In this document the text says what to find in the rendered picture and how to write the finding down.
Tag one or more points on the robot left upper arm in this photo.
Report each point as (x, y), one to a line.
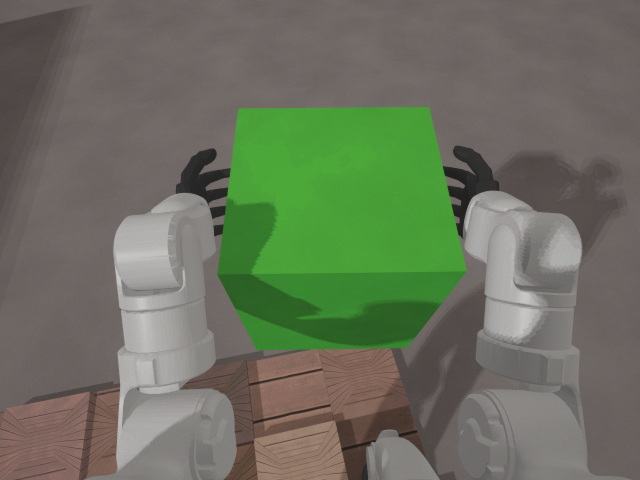
(180, 435)

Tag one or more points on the right robot hand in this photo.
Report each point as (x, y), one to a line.
(482, 181)

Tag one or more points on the robot right forearm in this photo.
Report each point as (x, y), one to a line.
(533, 261)

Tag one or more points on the robot right shin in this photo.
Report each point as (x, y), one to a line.
(388, 433)

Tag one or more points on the robot right thigh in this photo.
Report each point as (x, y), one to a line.
(395, 458)

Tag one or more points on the robot left forearm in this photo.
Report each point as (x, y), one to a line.
(158, 259)

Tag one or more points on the robot right upper arm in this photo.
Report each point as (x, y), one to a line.
(521, 435)

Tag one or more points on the left robot hand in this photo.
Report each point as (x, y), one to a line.
(192, 182)

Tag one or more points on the carton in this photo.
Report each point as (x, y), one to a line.
(339, 231)

